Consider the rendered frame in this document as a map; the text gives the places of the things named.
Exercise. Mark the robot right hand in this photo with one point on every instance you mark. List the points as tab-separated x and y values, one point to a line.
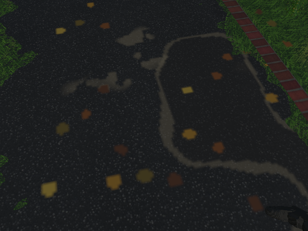
293	215

